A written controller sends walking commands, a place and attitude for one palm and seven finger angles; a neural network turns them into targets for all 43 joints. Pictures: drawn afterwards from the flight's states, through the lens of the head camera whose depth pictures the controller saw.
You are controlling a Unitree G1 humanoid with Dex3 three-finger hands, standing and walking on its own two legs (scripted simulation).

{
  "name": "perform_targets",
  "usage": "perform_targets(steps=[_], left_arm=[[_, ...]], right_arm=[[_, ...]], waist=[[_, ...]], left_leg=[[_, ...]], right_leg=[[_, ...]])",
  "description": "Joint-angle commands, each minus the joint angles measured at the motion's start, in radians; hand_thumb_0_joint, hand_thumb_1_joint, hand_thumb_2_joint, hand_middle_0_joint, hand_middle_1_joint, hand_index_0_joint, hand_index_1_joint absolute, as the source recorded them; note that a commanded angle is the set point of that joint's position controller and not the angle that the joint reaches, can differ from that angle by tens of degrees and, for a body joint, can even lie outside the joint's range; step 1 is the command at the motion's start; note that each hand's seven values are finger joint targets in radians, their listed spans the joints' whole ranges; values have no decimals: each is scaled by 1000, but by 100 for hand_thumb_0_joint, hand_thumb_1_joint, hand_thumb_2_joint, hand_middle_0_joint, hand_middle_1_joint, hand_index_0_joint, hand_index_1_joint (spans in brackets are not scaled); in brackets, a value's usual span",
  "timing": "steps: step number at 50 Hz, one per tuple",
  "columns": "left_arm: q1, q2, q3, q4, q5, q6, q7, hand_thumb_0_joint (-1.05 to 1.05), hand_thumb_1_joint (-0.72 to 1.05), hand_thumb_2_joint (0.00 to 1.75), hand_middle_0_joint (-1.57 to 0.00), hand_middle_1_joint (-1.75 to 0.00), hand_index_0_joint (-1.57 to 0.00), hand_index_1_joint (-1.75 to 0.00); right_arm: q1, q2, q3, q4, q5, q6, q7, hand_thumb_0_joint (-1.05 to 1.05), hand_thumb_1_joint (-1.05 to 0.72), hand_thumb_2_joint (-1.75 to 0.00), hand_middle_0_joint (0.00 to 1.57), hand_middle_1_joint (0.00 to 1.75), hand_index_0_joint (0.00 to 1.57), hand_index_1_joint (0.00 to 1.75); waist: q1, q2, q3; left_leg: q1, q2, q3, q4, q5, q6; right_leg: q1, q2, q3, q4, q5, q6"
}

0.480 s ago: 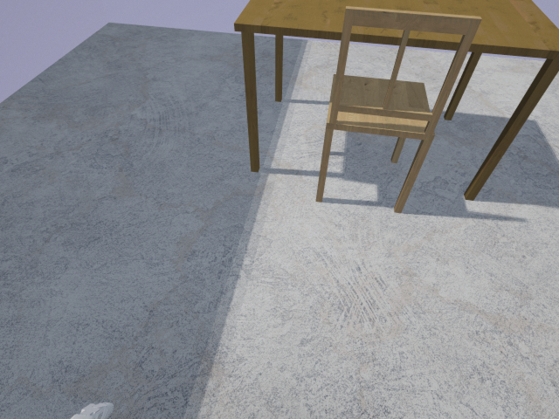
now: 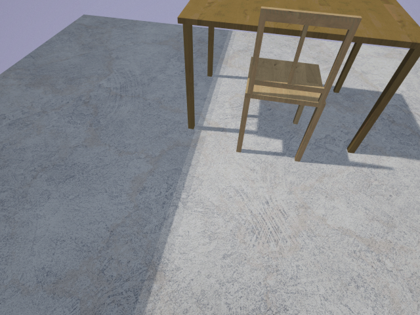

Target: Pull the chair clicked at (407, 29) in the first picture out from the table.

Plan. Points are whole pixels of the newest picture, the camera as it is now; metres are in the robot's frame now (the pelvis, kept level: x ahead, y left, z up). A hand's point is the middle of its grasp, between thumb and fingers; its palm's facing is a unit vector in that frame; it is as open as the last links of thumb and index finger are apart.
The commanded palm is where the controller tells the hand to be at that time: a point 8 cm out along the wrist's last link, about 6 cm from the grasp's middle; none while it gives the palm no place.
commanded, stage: stand and wait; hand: left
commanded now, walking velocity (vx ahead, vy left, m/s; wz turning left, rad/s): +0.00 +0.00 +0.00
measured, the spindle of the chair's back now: (297, 56) +1.20 -0.33 -0.08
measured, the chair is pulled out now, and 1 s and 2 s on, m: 0.00 0.00 0.00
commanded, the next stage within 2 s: look at it before walking up in 0.34 s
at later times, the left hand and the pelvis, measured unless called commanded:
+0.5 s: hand out of the picture +0.07 +0.25 -0.15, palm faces -0.03 -0.94 -0.33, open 7.4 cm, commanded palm none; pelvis -0.01 +0.00 +0.00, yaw +0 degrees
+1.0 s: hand out of the picture +0.06 +0.24 -0.15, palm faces -0.03 -0.95 -0.32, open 7.4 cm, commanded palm none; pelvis -0.01 +0.00 +0.00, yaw +0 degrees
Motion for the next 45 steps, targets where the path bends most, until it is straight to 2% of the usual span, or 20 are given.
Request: perform_targets(steps=[1, 5, 10, 24, 35, 40, 41, 45], left_arm=[[-49, 208, 46, -65, -4, -26, 18, 0, 90, 90, -20, -30, -20, -30], [-44, 210, 43, -51, -5, -26, 18, 0, 90, 90, -20, -30, -20, -30], [-43, 212, 43, -38, -5, -28, 18, 0, 90, 90, -20, -30, -20, -30], [-56, 210, 41, -33, -1, -24, 15, 0, 90, 90, -20, -30, -20, -30], [-44, 210, 42, -31, -2, -29, 17, 0, 90, 90, -20, -30, -20, -30], [-44, 209, 40, -26, -2, -27, 16, 0, 90, 90, -20, -30, -20, -30], [-41, 210, 42, -28, -1, -27, 16, 0, 90, 90, -20, -30, -20, -30], [-44, 209, 41, -24, -1, -27, 15, 0, 90, 90, -20, -30, -20, -30]], right_arm=[[-56, -206, -43, -60, 6, -22, -17, 0, -90, -90, 20, 30, 20, 30], [-49, -210, -42, -42, 6, -23, -16, 0, -90, -90, 20, 30, 20, 30], [-42, -213, -40, -28, 8, -24, -16, 0, -90, -90, 20, 30, 20, 30], [-44, -213, -39, -16, 7, -23, -12, 0, -90, -90, 20, 30, 20, 30], [-39, -211, -38, -11, 9, -26, -14, 0, -90, -90, 20, 30, 20, 30], [-39, -213, -36, -8, 10, -23, -13, 0, -90, -90, 20, 30, 20, 30], [-40, -213, -36, -9, 11, -22, -13, 0, -90, -90, 20, 30, 20, 30], [-37, -214, -36, -6, 9, -24, -13, 0, -90, -90, 20, 30, 20, 30]], waist=[[-8, 11, -94], [-6, 21, -98], [-5, 5, -94], [-5, 19, -47], [-5, 7, -87], [-5, 17, -64], [-4, 4, -57], [-7, 17, -70]], left_leg=[[30, 104, -68, -57, 210, 44], [38, 108, -68, -68, 203, 44], [36, 110, -68, -73, 216, 42], [19, 108, -82, -114, 140, 41], [51, 111, -78, -100, 220, 39], [38, 111, -79, -115, 178, 38], [38, 110, -80, -111, 176, 38], [45, 111, -82, -115, 186, 38]], right_leg=[[28, -121, 99, -81, 226, -34], [36, -123, 102, -90, 217, -32], [46, -126, 101, -96, 238, -33], [9, -118, 109, -132, 119, -26], [42, -126, 105, -123, 225, -29], [30, -122, 107, -134, 176, -26], [23, -122, 106, -139, 171, -27], [32, -122, 107, -137, 179, -26]])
